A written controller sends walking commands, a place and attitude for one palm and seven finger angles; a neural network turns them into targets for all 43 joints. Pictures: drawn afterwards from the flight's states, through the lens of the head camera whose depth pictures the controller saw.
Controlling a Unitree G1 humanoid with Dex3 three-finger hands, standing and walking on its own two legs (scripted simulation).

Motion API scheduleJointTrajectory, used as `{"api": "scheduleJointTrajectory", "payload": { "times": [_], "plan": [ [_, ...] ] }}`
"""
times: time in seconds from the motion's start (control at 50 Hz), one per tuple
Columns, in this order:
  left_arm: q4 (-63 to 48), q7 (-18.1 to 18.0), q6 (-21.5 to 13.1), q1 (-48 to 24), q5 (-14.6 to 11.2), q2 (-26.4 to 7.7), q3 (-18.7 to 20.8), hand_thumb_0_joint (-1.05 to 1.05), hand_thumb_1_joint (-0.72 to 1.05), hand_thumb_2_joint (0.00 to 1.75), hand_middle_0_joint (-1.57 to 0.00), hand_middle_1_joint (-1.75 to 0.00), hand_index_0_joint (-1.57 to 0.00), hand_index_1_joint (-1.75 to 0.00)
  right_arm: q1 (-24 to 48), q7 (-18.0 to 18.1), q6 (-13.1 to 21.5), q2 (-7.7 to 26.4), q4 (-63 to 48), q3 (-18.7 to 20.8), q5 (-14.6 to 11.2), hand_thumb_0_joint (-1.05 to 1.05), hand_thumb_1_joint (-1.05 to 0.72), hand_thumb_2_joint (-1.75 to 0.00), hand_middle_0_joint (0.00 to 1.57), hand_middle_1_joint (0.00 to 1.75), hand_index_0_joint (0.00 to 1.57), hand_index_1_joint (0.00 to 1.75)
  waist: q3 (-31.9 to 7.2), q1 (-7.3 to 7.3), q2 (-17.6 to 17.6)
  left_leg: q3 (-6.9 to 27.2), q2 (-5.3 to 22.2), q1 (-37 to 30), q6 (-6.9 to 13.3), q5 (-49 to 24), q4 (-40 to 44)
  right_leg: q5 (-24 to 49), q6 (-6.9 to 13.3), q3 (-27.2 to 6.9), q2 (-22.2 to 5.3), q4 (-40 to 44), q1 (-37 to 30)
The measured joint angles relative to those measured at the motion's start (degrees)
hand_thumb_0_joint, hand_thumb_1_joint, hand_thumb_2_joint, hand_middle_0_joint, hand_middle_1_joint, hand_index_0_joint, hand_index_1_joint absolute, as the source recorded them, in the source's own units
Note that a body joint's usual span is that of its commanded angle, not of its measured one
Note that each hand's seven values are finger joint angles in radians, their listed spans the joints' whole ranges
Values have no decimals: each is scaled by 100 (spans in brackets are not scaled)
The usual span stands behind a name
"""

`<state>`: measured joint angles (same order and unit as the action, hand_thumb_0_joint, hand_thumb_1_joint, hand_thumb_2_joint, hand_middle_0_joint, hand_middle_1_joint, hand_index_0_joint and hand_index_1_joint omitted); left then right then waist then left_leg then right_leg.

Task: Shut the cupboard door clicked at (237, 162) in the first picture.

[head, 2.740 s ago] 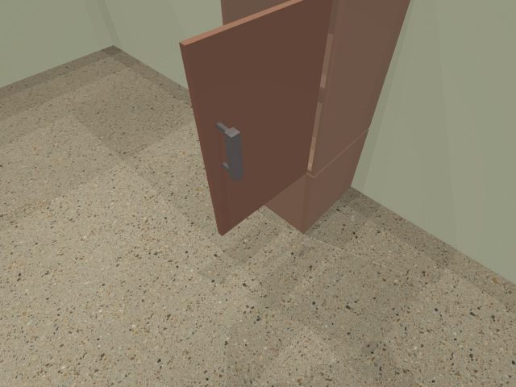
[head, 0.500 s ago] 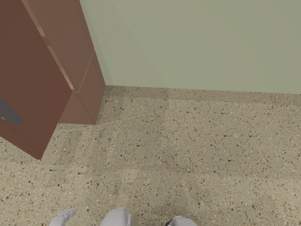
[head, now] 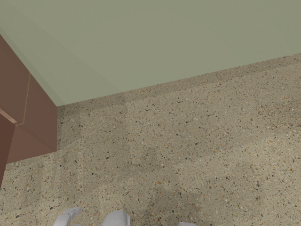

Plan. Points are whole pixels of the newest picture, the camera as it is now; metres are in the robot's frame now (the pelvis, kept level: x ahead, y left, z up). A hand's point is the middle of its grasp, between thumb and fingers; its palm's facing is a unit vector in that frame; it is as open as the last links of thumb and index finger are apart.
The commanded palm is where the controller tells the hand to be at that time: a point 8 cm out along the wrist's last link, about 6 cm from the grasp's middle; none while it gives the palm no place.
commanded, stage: walk around to get in front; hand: left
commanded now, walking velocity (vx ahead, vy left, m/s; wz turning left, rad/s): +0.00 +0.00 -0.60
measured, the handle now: out of the picture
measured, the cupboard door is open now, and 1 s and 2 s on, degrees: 86 86 86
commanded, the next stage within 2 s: none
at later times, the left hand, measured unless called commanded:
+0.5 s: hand (103, 203) +0.19 +0.16 -0.15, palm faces -0.30 -0.93 -0.22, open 7.4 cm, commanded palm none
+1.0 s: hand (134, 185) +0.24 +0.07 -0.16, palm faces -0.56 -0.81 -0.19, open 7.4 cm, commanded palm none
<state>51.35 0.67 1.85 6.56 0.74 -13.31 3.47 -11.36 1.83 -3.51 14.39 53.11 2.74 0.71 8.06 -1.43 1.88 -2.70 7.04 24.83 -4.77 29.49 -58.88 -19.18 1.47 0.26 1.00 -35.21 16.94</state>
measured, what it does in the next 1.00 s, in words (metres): steps on the spot, turning right: left foot, then right foot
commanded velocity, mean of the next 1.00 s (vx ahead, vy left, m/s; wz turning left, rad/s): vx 0.00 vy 0.00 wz -0.60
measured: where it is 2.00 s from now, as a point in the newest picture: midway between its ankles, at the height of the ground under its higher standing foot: outside the picture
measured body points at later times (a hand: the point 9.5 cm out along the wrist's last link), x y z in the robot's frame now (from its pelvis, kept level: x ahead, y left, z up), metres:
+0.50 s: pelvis +0.02 -0.01 +0.01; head +0.08 -0.02 +0.45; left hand +0.20 +0.21 -0.13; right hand +0.00 -0.27 -0.13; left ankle +0.04 +0.13 -0.73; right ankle -0.03 -0.13 -0.70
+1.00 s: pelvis +0.04 -0.04 +0.01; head +0.10 -0.06 +0.46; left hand +0.27 +0.11 -0.14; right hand -0.05 -0.28 -0.12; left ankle +0.11 +0.08 -0.73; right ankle -0.06 -0.12 -0.67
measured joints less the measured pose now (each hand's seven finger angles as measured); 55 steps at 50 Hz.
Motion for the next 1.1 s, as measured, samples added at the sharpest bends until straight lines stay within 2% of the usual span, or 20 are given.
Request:
{"api": "scheduleJointTrajectory", "payload": {
  "times": [0.08,0.2,0.22,0.26,0.3,0.34,0.4,0.48,0.52,0.54,0.6,0.66,0.78,0.8,0.82,0.86,0.9,0.94,1.04,1.1],
  "plan": [
    [49,-59,57,165,27,41,-11,1,91,90,-20,-30,-20,-30,293,-21,21,-37,-125,25,-21,1,-91,-90,20,30,20,29,-12,49,-168,20,-262,156,-30,-313,202,228,-8,-341,78,302,-91],
    [93,-28,150,343,14,39,13,1,91,90,-20,-30,-20,-30,417,-27,208,-132,-353,-40,-40,1,-91,-90,20,30,20,29,-194,131,-309,44,-493,-541,125,-1061,2333,194,-116,-730,299,192,38],
    [91,-12,183,345,-12,32,21,1,91,90,-20,-30,-20,-30,384,-18,268,-133,-381,-54,-5,1,-91,-90,20,30,20,29,-241,119,-284,28,-444,-559,345,-1381,2496,-24,-136,-712,352,-55,164],
    [96,37,225,274,-2,-41,59,1,91,90,-20,-30,-20,-30,341,-4,322,-199,-389,-118,69,0,-91,-90,20,30,20,29,-209,172,-376,-109,-378,-549,520,-1283,2344,-804,-222,-549,315,-1161,537],
    [102,94,227,199,29,-106,103,1,91,90,-20,-30,-20,-30,238,-1,346,-255,-388,-183,113,0,-91,-90,21,30,20,30,-191,204,-407,-201,-284,-666,513,-1215,2474,-1011,-317,-304,216,-2218,869],
    [68,141,229,135,30,-139,134,1,91,90,-20,-30,-20,-30,134,4,340,-286,-371,-214,137,0,-91,-90,21,30,20,30,-170,229,-379,-278,-179,-812,455,-1292,2711,-959,-405,-86,65,-2679,1018],
    [10,187,233,76,22,-144,132,1,91,90,-19,-30,-20,-30,14,-3,321,-279,-321,-210,146,0,-91,-90,21,30,20,30,-148,226,-258,-422,9,-980,385,-1373,2928,-908,-453,161,-122,-2296,913],
    [-2,218,210,11,15,-146,88,1,91,90,-19,-30,-20,-30,-114,-57,288,-194,-250,-148,139,0,-91,-90,21,30,20,30,-139,129,-99,-672,244,-1071,243,-1238,2815,-723,-371,359,-197,-1084,464],
    [-37,223,151,14,18,-168,54,1,91,90,-19,-30,-20,-30,-214,-84,254,-118,-227,-101,109,0,-91,-90,21,30,20,30,-171,84,-51,-783,349,-1015,137,-1038,2496,2,-259,430,-193,-134,63],
    [-84,211,83,56,33,-234,40,1,91,90,-19,-30,-20,-30,-277,-95,219,-104,-230,-81,78,0,-91,-90,21,30,20,30,-240,76,-170,-850,296,-880,99,-843,2119,476,-106,301,-286,224,-72],
    [-17,74,3,5,14,-91,14,1,91,90,-19,-30,-20,-30,-113,-35,19,114,-75,9,10,1,-91,-90,21,30,20,30,-119,33,43,-236,140,-328,52,61,565,-13,-46,187,-139,-129,23],
    [-13,-19,23,74,19,-16,4,1,91,90,-19,-30,-20,-30,75,-8,-37,154,-15,47,-1,1,-91,-90,20,30,20,30,-72,39,-18,-35,-100,22,-4,-54,-56,23,-88,-37,-67,83,-46],
    [83,-26,103,210,31,-7,-5,1,91,90,-20,-30,-20,-30,240,-27,132,-11,-211,-2,-35,1,-91,-90,20,30,20,29,-141,84,-325,-64,-429,-295,-5,-714,1620,175,-122,-518,43,265,-40],
    [98,-19,129,232,18,-6,-3,1,91,90,-20,-30,-20,-30,228,-27,178,-30,-248,-21,-33,1,-91,-90,20,30,20,29,-177,77,-334,-78,-447,-467,26,-996,2101,133,-150,-576,92,188,-1],
    [90,-5,164,262,-4,-1,-2,1,91,90,-20,-30,-20,-30,181,-27,241,-30,-293,-44,-11,1,-91,-90,20,30,20,29,-252,67,-294,-57,-408,-580,235,-1239,2486,63,-172,-604,179,51,94],
    [104,31,231,203,-15,-63,29,1,91,90,-20,-30,-20,-30,147,-15,313,-130,-305,-103,63,0,-91,-90,20,30,20,29,-250,85,-385,-171,-347,-550,479,-1216,2367,-744,-233,-527,205,-923,457],
    [115,86,246,126,17,-116,67,1,91,90,-20,-30,-20,-30,59,-15,346,-218,-309,-172,112,0,-91,-90,20,30,20,29,-230,100,-412,-255,-242,-642,460,-1171,2433,-1061,-305,-299,170,-2054,815],
    [85,138,247,47,16,-129,94,1,91,90,-20,-30,-20,-30,-37,-15,338,-269,-293,-206,141,0,-91,-90,21,30,20,30,-200,127,-370,-316,-129,-791,383,-1240,2642,-1063,-382,-55,53,-2534,964],
    [-33,209,204,-40,4,-86,66,1,91,90,-19,-30,-20,-30,-167,-55,287,-241,-219,-180,150,0,-91,-90,21,30,20,30,-153,116,-117,-552,212,-1027,220,-1247,2805,-873,-370,354,-135,-1334,570],
    [-119,220,107,7,17,-149,22,1,91,90,-19,-30,-20,-30,-284,-100,235,-173,-227,-118,96,0,-91,-90,21,30,20,30,-218,66,-116,-739,329,-936,84,-965,2332,312,-184,383,-215,107,2]
  ]
}}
